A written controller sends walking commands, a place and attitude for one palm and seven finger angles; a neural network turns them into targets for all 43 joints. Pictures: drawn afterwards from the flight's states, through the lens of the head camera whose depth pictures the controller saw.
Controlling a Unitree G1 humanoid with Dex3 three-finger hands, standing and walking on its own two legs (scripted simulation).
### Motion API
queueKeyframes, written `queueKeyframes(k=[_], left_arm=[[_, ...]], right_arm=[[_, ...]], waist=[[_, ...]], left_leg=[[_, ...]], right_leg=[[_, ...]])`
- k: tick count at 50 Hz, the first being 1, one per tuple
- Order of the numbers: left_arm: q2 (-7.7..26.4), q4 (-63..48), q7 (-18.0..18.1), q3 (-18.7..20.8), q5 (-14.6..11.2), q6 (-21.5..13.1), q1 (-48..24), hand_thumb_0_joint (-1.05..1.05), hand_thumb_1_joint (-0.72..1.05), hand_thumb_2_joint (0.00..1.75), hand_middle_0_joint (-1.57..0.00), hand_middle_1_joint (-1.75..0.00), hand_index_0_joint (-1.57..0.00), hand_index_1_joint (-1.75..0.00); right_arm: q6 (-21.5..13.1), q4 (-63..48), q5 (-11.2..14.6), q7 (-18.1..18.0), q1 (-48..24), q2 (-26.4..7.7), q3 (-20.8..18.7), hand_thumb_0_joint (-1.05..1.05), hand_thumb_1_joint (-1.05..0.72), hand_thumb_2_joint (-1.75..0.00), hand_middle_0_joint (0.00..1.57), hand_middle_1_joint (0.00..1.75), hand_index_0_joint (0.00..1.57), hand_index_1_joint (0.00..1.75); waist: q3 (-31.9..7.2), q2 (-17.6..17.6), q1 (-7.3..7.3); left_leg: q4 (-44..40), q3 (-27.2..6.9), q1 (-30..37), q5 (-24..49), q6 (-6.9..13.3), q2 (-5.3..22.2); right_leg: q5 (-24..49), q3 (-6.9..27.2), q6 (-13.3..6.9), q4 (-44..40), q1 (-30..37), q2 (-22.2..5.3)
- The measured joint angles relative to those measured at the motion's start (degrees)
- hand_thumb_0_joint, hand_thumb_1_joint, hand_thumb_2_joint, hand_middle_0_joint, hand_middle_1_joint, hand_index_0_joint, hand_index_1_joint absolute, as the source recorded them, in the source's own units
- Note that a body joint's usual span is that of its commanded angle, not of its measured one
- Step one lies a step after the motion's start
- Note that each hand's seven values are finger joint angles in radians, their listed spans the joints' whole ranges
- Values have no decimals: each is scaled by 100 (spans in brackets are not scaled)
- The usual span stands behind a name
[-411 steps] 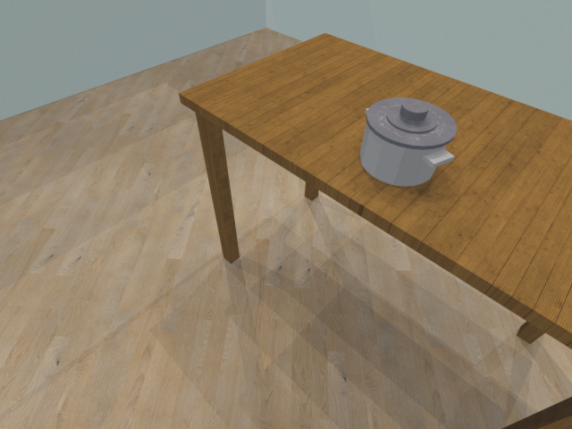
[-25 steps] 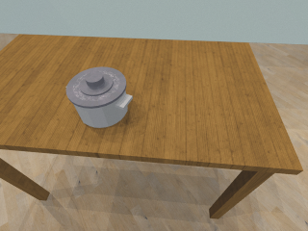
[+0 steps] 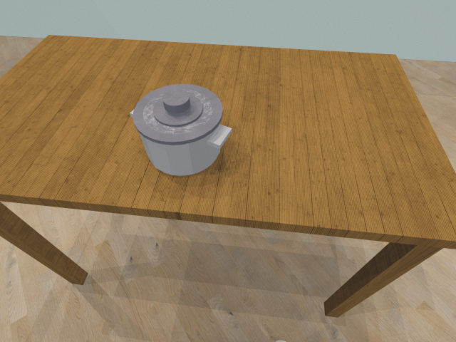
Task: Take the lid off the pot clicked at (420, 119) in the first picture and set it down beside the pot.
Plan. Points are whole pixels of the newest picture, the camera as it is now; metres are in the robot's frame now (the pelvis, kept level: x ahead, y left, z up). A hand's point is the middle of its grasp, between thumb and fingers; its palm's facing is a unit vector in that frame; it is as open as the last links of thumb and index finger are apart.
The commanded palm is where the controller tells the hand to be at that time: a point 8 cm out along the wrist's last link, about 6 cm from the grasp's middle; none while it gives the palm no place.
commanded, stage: come to a stop and stand still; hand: left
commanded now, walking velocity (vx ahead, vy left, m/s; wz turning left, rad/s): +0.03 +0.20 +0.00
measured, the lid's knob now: (176, 101) +0.50 +0.14 +0.14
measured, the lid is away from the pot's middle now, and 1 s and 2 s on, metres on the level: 0.00 0.00 0.00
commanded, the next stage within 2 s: look again from close up in 1.40 s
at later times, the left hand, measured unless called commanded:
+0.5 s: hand out of the picture +0.03 +0.20 -0.17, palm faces +0.05 -0.98 -0.18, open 7.3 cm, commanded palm none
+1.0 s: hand out of the picture +0.02 +0.16 -0.16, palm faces -0.01 -0.98 -0.21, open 7.3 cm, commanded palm none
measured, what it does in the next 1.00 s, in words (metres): steps on the spot: right foot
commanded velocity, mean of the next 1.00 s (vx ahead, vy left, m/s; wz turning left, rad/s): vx -0.01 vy -0.03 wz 0.00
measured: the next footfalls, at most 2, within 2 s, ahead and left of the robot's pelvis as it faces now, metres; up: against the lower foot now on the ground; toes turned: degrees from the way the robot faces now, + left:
right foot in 0.60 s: +0.02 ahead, -0.12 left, +0.00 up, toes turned -1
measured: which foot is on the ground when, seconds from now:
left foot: down 0.00-1.00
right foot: down 0.00-0.08, up 0.10-0.58, down 0.60-1.00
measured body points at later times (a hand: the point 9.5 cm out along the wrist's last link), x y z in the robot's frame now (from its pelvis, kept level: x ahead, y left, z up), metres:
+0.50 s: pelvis +0.01 +0.03 +0.01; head +0.06 +0.05 +0.46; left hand +0.03 +0.25 -0.15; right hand +0.00 -0.18 -0.14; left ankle -0.05 +0.05 -0.72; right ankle -0.04 -0.12 -0.68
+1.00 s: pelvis -0.01 -0.01 +0.01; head -0.01 -0.02 +0.46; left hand +0.02 +0.21 -0.14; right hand +0.03 -0.25 -0.14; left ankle -0.05 +0.05 -0.72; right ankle -0.02 -0.12 -0.72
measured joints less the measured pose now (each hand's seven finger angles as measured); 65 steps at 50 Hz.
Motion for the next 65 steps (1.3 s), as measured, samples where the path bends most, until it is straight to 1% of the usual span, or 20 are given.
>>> queueKeyframes(k=[2, 3, 4, 5, 6, 8, 11, 13, 15, 19, 23, 27, 30, 31, 33, 35, 37, 42, 50, 65], left_arm=[[32, -53, -2, 21, 13, 37, 5, 1, 91, 90, -20, -30, -20, -30], [53, -77, 0, 33, 20, 61, 7, 1, 91, 90, -20, -30, -20, -30], [71, -98, 3, 42, 23, 89, 13, 1, 91, 90, -20, -30, -20, -30], [74, -101, 3, 40, 18, 118, 16, 1, 91, 90, -20, -30, -20, -30], [64, -80, 9, 29, 9, 144, 9, 1, 91, 90, -20, -30, -20, -30], [49, 1, 29, 24, -18, 171, -33, 1, 91, 90, -20, -30, -20, -30], [59, 102, 15, 65, -47, 151, -97, 1, 91, 90, -20, -30, -20, -30], [56, 139, -15, 85, -57, 137, -128, 1, 91, 90, -20, -30, -20, -30], [36, 154, -52, 88, -61, 133, -136, 1, 91, 90, -20, -30, -20, -30], [-25, 173, -99, 76, -56, 158, -131, 1, 91, 90, -20, -30, -20, -30], [-119, 213, -124, 31, -58, 193, -153, 1, 91, 90, -20, -30, -20, -30], [-175, 282, -82, -9, -67, 165, -207, 1, 93, 90, -20, -30, -20, -30], [-129, 386, -25, -98, -94, -66, -101, 1, 93, 90, -20, -30, -20, -30], [-121, 406, -23, -122, -110, -109, -48, 1, 93, 90, -20, -30, -20, -30], [-148, 459, -27, -189, -121, -150, 14, 1, 93, 90, -20, -30, -20, -30], [-174, 484, -28, -243, -130, -200, 42, 1, 92, 90, -20, -30, -20, -30], [-183, 468, -26, -265, -141, -225, 55, 1, 92, 90, -20, -30, -20, -30], [-172, 416, -40, -301, -132, -214, 62, 1, 92, 90, -20, -30, -20, -30], [-129, 411, -126, -354, -102, -210, 154, 1, 92, 90, -20, -30, -20, -30], [-208, 694, -150, -383, -116, -275, 313, 1, 91, 90, -20, -30, -20, -30]], right_arm=[[-7, -80, -3, 17, -77, 6, -11, 1, -91, -90, 20, 30, 20, 30], [-23, -110, -8, 26, -108, 17, -10, 1, -91, -90, 20, 30, 20, 30], [-46, -140, -18, 32, -126, 27, -2, 1, -91, -90, 20, 30, 20, 30], [-77, -169, -34, 31, -129, 24, 5, 1, -91, -90, 20, 30, 20, 30], [-104, -179, -47, 18, -132, 19, 7, 1, -91, -90, 20, 30, 20, 30], [-145, -128, -57, -23, -141, 38, 33, 1, -91, -90, 20, 30, 20, 30], [-230, 24, -69, -50, -95, 132, 97, 1, -91, -90, 20, 30, 20, 30], [-282, 135, -76, -92, -57, 196, 125, 1, -91, -90, 20, 30, 20, 30], [-320, 228, -65, -128, -33, 243, 131, 1, -91, -90, 20, 30, 20, 30], [-350, 345, -30, -188, -58, 312, 108, 1, -91, -90, 20, 30, 20, 30], [-338, 420, 18, -220, -132, 337, 63, 1, -91, -90, 20, 30, 20, 30], [-315, 545, 49, -211, -187, 342, 32, 1, -91, -90, 20, 30, 20, 30], [-231, 515, 44, -68, -121, 255, 59, 1, -91, -90, 20, 30, 20, 30], [-211, 483, 31, -52, -99, 209, 68, 1, -91, -90, 20, 30, 20, 30], [-199, 437, 15, -53, -141, 92, 81, 2, -91, -90, 20, 30, 20, 30], [-232, 400, 12, -54, -215, -2, 88, 2, -92, -90, 20, 30, 20, 30], [-270, 353, 14, -57, -267, -65, 97, 2, -92, -90, 20, 30, 20, 30], [-268, 348, 15, -63, -449, -150, 126, 1, -91, -90, 20, 30, 20, 30], [-298, 466, 22, -7, -534, -143, 179, 1, -92, -90, 20, 30, 20, 30], [-304, 1041, 54, 0, -120, 78, 235, 1, -91, -90, 20, 30, 20, 30]], waist=[[2, -61, -20], [9, -117, -16], [17, -172, -6], [26, -181, -3], [37, -153, -15], [57, -94, -64], [40, -96, -71], [22, -119, -44], [12, -138, -23], [70, -191, -36], [182, -187, -102], [259, -149, -134], [62, -131, -152], [-16, -120, -142], [-108, -13, -154], [-146, 69, -199], [-175, 95, -217], [-235, 122, -161], [-248, 90, -134], [-124, 3, -154]], left_leg=[[52, 25, -77, -24, -42, -78], [10, 57, -73, -1, 1, -133], [-73, 103, -40, 53, 115, -189], [-141, 133, -1, 98, 234, -219], [-192, 143, 42, 120, 292, -227], [-325, 106, 154, 173, 305, -225], [-571, 7, 337, 286, 287, -214], [-723, -49, 435, 352, 290, -193], [-847, -81, 496, 405, 287, -169], [-977, -86, 533, 464, 287, -138], [-981, -64, 525, 465, 296, -123], [-937, -31, 552, 428, 280, -127], [-551, 16, 334, 221, 212, -97], [-416, 43, 283, 116, 196, -85], [-280, 74, 257, 5, 172, -3], [-256, 58, 285, 11, 127, 64], [-278, 29, 346, 40, 73, 96], [-398, 29, 481, 137, 12, 172], [-658, 39, 515, 381, -105, 275], [-808, -28, 505, 545, -235, 376]], right_leg=[[-31, 40, 37, 96, -97, -79], [-44, 83, 51, 139, -138, -122], [-62, 137, 21, 184, -172, -155], [-214, 169, -69, 286, -205, -164], [-550, 196, -95, 633, -276, -140], [-956, 275, -62, 1741, -470, -28], [-991, 269, 55, 3068, -594, 102], [-862, 247, 140, 3433, -547, 156], [-761, 246, 195, 3490, -456, 193], [-721, 271, 268, 3056, -229, 196], [-852, 193, 263, 2123, 69, 107], [-871, -20, 164, 810, 524, -19], [-237, -74, 30, 22, 787, -17], [-390, -52, 51, -142, 888, -6], [-690, -37, 107, -254, 979, 70], [-677, -58, 133, -310, 1042, 128], [-620, -87, 78, -341, 1108, 160], [-515, -91, -8, -517, 1262, 241], [-244, -88, -125, -810, 1298, 348], [-55, -159, -250, -1054, 1339, 448]])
